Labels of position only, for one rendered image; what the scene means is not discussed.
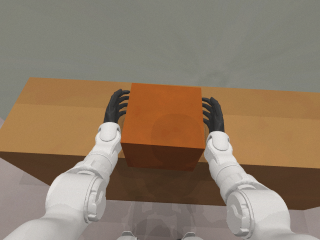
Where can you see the robot right upper arm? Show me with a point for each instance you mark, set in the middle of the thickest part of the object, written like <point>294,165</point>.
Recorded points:
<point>260,214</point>

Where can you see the robot left shin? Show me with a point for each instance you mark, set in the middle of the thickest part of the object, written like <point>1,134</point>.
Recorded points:
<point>127,233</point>

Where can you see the right robot forearm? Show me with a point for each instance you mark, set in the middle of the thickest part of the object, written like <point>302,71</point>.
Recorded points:
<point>224,168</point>

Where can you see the robot left upper arm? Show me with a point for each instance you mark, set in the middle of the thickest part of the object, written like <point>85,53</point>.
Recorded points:
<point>74,202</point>

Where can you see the pedestal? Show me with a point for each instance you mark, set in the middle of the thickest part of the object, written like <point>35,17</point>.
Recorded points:
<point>274,134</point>

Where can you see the robot left hand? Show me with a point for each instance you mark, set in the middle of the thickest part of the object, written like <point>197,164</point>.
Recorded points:
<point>112,113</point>

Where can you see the robot right hand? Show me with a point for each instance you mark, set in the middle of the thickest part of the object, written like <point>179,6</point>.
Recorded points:
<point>216,121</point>

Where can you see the carton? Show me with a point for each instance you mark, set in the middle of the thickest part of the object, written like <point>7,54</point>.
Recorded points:
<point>163,127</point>

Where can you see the left robot forearm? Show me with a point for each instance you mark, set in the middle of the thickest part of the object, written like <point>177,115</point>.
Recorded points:
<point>103,158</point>

